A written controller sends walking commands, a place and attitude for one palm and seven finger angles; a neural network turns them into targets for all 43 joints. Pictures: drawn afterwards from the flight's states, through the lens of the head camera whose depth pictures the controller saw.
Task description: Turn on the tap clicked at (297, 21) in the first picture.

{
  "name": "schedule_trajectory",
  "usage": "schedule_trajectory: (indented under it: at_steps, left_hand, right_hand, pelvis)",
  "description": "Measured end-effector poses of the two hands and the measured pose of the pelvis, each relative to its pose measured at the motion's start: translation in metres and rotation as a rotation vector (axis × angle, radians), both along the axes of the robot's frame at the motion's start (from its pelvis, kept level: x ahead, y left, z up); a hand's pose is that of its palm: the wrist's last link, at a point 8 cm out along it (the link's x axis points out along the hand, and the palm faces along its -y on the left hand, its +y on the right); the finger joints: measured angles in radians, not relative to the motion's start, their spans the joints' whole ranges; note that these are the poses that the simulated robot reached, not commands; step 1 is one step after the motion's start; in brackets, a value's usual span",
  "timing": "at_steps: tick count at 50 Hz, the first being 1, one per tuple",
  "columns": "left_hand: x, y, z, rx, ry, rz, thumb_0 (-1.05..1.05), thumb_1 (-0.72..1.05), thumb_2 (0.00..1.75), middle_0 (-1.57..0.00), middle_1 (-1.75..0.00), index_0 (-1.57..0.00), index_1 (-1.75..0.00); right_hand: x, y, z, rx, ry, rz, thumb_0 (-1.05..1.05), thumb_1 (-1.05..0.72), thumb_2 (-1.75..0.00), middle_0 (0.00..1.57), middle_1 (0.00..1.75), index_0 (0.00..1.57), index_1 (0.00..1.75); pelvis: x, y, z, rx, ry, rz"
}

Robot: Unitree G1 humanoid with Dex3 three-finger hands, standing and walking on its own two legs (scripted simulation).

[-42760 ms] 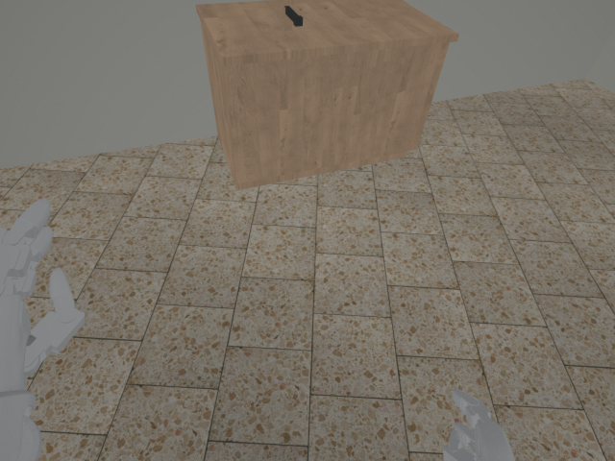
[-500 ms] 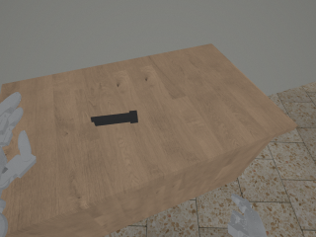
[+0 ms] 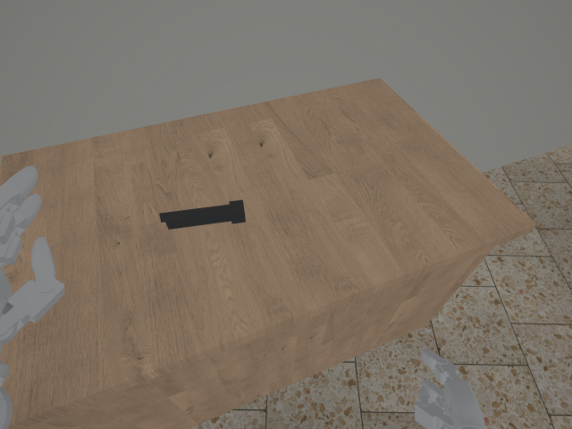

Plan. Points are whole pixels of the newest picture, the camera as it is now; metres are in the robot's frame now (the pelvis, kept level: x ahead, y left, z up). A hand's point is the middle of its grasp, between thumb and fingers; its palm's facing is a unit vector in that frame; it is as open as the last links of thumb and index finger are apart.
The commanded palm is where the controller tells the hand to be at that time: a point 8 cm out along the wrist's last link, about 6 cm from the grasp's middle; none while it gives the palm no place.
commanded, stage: shuffle to correct the standing spot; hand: left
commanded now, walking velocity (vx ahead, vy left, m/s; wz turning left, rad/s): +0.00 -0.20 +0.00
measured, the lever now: (237, 211) +0.45 +0.11 +0.01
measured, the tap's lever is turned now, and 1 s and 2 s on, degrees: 79 79 79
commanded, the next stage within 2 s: come to a stop and stand still in 0.04 s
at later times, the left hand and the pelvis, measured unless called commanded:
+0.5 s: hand (37, 305) +0.21 +0.26 +0.15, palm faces +0.27 -0.87 -0.41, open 7.5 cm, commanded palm +0.15 +0.31 +0.18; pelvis -0.01 +0.03 +0.00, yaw -1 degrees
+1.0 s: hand out of the picture +0.22 +0.34 +0.16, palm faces +0.39 -0.86 -0.33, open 7.5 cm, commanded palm +0.15 +0.37 +0.18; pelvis +0.00 +0.09 +0.01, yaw +1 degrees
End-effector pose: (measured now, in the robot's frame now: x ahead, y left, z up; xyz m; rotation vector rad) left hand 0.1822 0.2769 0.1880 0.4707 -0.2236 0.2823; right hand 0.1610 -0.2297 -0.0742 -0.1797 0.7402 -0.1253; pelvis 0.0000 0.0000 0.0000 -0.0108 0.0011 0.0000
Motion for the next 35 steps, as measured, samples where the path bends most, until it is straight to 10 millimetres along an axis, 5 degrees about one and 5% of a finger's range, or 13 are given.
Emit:
schedule_trajectory:
  at_steps: [9,15,19,22,25,35]
  left_hand:
    - [-0.004,0.002,-0.006,-0.019,0.016,0.014,0.01,0.89,0.9,-0.21,-0.3,-0.21,-0.31]
    - [0.011,0.049,0.025,0.114,-0.145,0.081,0.01,0.88,0.9,-0.21,-0.3,-0.21,-0.31]
    - [0.005,0.035,0.007,0.016,-0.113,0.03,0.01,0.89,0.9,-0.2,-0.3,-0.2,-0.31]
    - [-0.003,0.02,-0.011,-0.017,-0.028,-0.037,0.01,0.89,0.9,-0.2,-0.3,-0.2,-0.31]
    - [-0.009,0.027,-0.02,-0.012,0.015,-0.047,0.01,0.88,0.9,-0.21,-0.3,-0.21,-0.31]
    - [-0.015,0.077,0.005,-0.017,-0.164,0.064,0.02,0.88,0.9,-0.21,-0.3,-0.21,-0.31]
  right_hand:
    - [0.0,0.0,0.0,-0.003,0.003,0.004,0.01,-0.91,-0.9,0.2,0.3,0.2,0.3]
    - [-0.014,0.001,0.002,-0.049,0.014,0.065,0.01,-0.91,-0.9,0.2,0.3,0.2,0.3]
    - [-0.021,0.004,0.003,-0.037,-0.025,0.037,0.01,-0.91,-0.9,0.2,0.3,0.2,0.3]
    - [-0.025,0.013,0.001,-0.023,-0.042,0.008,0.01,-0.91,-0.9,0.2,0.3,0.2,0.3]
    - [-0.027,0.027,0.0,-0.018,-0.033,-0.001,0.01,-0.91,-0.9,0.2,0.3,0.2,0.3]
    - [-0.009,0.076,0.014,-0.032,-0.062,0.097,0.01,-0.91,-0.9,0.2,0.3,0.2,0.3]
  pelvis:
    - [-0.001,-0.001,0.0,0.0,0.002,0.003]
    - [-0.009,0.002,0.001,-0.001,-0.003,-0.002]
    - [-0.012,0.02,0.002,0.014,-0.012,-0.026]
    - [-0.012,0.029,0.001,0.02,-0.019,-0.027]
    - [-0.013,0.034,0.001,0.01,-0.02,-0.015]
    - [-0.01,0.06,0.005,0.0,-0.019,0.0]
